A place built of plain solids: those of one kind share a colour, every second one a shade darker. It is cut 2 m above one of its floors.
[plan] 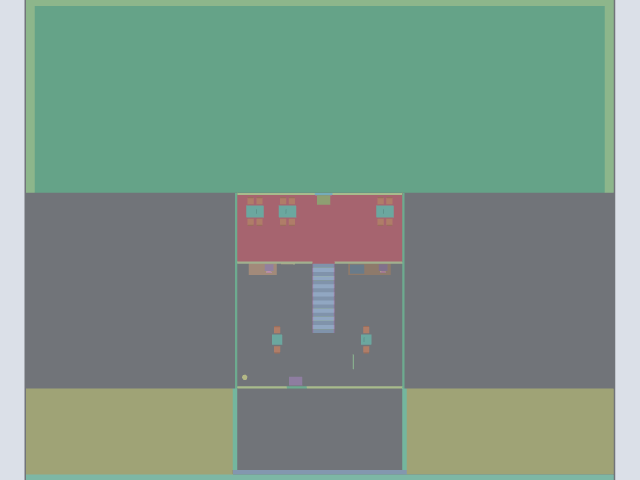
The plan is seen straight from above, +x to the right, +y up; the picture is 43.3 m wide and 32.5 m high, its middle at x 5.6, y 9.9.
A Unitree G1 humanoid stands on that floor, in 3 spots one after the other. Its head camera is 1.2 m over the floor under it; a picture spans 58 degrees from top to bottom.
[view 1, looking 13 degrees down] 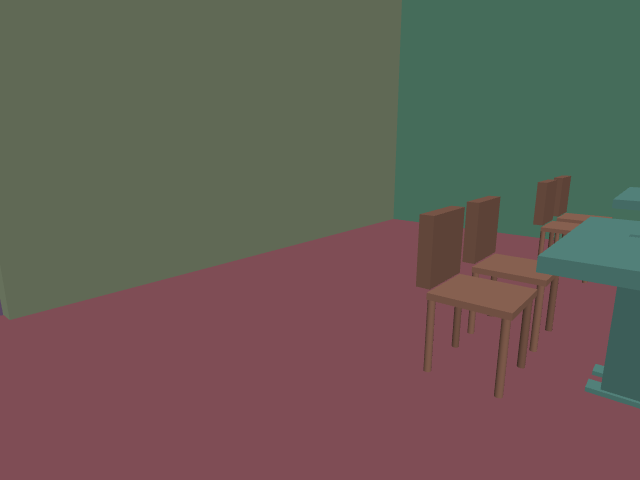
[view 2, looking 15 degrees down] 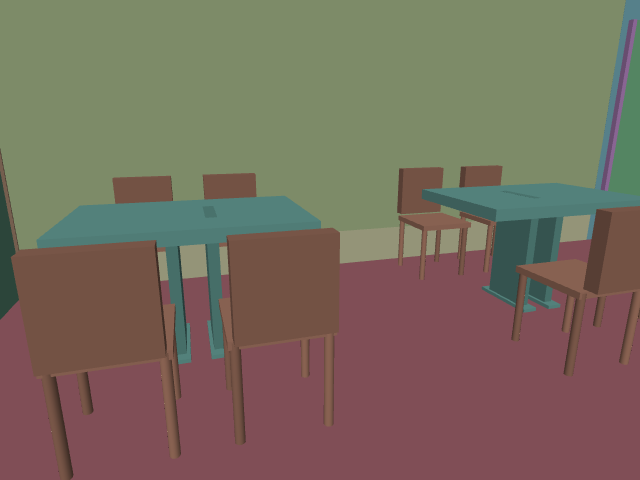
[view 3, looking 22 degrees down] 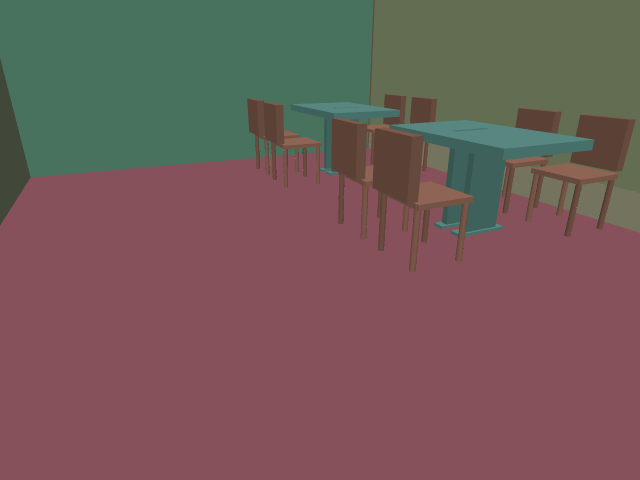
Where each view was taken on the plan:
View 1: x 5.84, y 11.84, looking -140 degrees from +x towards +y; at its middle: upper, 5.33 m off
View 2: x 1.20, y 9.49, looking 73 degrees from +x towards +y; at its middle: side_chair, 1.47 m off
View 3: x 5.84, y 9.39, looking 155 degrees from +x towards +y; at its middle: upper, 3.20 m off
